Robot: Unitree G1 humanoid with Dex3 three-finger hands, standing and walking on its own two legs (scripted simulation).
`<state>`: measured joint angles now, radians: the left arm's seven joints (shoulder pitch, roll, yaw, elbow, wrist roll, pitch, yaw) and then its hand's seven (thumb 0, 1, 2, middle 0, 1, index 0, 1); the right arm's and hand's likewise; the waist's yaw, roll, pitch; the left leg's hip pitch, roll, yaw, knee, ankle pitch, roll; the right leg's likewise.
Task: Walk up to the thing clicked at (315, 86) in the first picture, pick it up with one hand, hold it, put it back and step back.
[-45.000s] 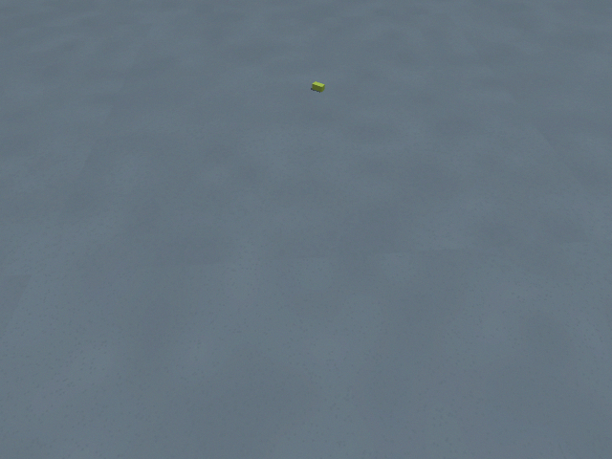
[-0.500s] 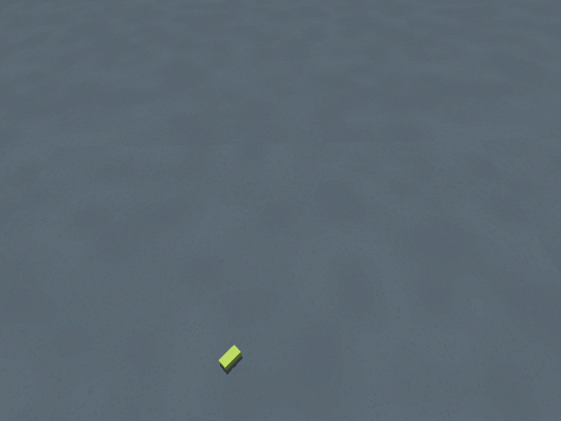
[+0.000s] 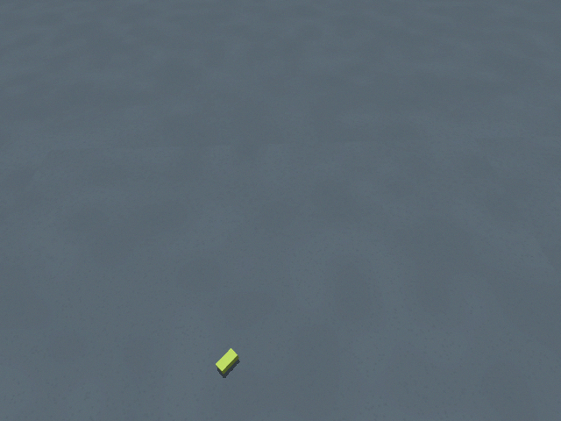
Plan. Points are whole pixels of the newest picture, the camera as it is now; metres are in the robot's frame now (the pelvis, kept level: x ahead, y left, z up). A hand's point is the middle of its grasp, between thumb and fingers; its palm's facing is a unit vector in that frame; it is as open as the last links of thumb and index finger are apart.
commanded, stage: stand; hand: left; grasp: from above
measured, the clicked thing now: (227, 361) +0.42 +0.24 -0.77
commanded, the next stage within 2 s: step back in 0.88 s
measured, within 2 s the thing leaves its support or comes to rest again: neither
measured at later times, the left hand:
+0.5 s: hand out of the picture +0.07 +0.24 -0.16, palm faces +0.00 -0.94 -0.34, open 7.4 cm
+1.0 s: hand out of the picture +0.07 +0.26 -0.16, palm faces +0.02 -0.93 -0.36, open 7.4 cm
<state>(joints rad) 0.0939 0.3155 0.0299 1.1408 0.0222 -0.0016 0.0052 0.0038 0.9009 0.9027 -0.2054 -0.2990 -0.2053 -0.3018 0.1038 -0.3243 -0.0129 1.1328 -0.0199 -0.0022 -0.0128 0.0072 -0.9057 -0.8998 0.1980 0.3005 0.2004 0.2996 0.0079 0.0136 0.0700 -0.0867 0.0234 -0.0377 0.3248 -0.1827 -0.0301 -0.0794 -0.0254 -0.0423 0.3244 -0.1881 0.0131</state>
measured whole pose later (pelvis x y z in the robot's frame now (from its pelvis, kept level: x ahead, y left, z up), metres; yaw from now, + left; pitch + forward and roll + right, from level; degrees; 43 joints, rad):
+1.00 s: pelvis -0.02 +0.00 -0.01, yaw +0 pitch -2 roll -1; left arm 0.09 0.34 0.06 1.06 0.00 0.01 0.00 0.00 0.90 0.90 -0.21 -0.30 -0.21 -0.30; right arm 0.09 -0.37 -0.03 1.07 0.00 0.02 0.01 0.01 -0.91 -0.90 0.20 0.30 0.20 0.30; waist -0.01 0.02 0.13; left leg -0.23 0.03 -0.05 0.53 -0.22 0.00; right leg -0.17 -0.02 -0.05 0.43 -0.21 0.00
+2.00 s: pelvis -0.24 +0.05 -0.03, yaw +0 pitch -3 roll +1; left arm 0.11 0.39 0.07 0.77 0.02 0.06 0.01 0.00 0.90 0.90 -0.21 -0.30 -0.21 -0.30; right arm 0.18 -0.37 -0.05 0.88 -0.03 0.03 -0.01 0.01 -0.91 -0.90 0.20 0.30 0.20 0.30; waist 0.01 -0.06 0.20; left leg -0.25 -0.06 -0.02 0.64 -0.34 0.03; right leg -0.41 -0.03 0.04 0.74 -0.33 -0.01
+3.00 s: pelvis -0.60 +0.01 -0.03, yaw -4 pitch -3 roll -1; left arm 0.17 0.38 0.07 0.88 0.03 0.04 -0.01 0.00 0.90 0.90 -0.21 -0.30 -0.21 -0.30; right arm 0.09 -0.40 -0.04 0.81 -0.03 0.04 -0.01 0.01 -0.90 -0.90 0.20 0.30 0.20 0.30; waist 0.02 0.02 0.16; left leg -0.45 0.08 -0.01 0.66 -0.17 -0.01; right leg -0.21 0.04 0.03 0.66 -0.42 -0.01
